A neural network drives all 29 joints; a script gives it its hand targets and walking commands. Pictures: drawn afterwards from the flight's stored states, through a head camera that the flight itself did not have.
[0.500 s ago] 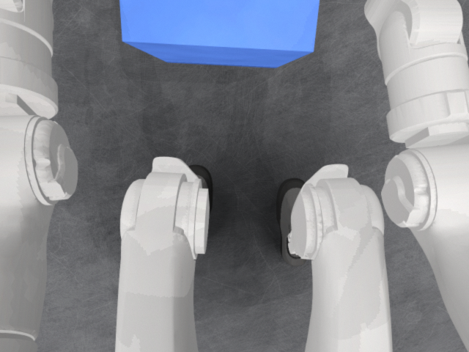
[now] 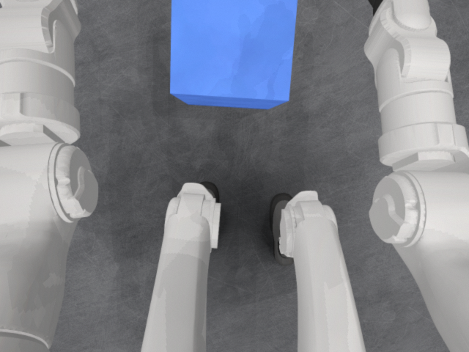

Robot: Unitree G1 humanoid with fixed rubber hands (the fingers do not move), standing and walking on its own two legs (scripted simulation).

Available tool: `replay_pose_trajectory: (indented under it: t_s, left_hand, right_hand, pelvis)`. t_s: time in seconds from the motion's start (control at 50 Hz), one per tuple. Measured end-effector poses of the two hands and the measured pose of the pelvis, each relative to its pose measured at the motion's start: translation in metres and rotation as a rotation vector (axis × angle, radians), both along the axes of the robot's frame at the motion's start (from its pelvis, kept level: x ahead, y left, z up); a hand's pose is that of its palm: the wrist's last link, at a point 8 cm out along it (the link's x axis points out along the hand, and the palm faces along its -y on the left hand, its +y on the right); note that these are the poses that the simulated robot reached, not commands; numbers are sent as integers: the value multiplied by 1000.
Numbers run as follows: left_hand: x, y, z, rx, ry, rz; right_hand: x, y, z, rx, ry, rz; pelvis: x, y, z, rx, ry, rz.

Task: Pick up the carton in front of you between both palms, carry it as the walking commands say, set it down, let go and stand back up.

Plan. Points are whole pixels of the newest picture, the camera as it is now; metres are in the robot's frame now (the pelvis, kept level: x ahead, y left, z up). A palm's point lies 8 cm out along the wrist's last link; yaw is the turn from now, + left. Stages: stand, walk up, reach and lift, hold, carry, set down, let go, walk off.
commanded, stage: set down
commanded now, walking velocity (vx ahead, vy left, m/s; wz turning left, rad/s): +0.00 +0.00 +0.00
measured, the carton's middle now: (231, 55) +0.55 +0.07 -0.39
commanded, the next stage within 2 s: let go in 0.36 s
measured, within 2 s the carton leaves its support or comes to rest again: neither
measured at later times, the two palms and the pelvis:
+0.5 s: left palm out of the picture +0.54 +0.28 +0.03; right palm out of the picture +0.55 -0.12 +0.03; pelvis +0.03 +0.00 +0.14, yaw +2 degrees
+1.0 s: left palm out of the picture +0.37 +0.26 +0.13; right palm out of the picture +0.40 -0.19 +0.14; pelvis +0.09 +0.00 +0.23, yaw +4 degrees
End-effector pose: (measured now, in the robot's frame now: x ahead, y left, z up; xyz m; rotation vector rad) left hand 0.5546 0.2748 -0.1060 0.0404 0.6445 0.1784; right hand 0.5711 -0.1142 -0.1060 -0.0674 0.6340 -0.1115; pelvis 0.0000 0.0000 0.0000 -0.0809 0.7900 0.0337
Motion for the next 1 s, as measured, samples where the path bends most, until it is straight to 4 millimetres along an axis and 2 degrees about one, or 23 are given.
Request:
replay_pose_trajectory:
  t_s: [0.32, 0.48, 0.56, 0.66, 0.82, 1.0]
  left_hand:
    - [-4, 5, 104, -3, -2, -6]
    - [-14, 5, 138, 25, 24, -19]
    - [-35, 6, 147, 70, 66, -36]
    - [-74, 7, 162, 92, 105, -43]
    - [-126, 2, 200, 82, 115, -45]
    - [-188, -14, 240, 72, 129, -50]
  right_hand:
    - [-5, -3, 100, 1, -3, 15]
    - [-14, -5, 133, -28, 18, 44]
    - [-32, -10, 144, -73, 52, 82]
    - [-69, -24, 160, -107, 98, 117]
    - [-115, -48, 200, -107, 119, 138]
    - [-174, -77, 241, -93, 135, 134]
  pelvis:
    - [18, 3, 95, 14, 20, 9]
    - [26, 3, 135, 23, 2, 13]
    - [34, 4, 154, 28, -24, 17]
    - [49, 5, 178, 37, -78, 21]
    - [69, 3, 206, 54, -184, 26]
    - [87, -2, 232, 75, -336, 26]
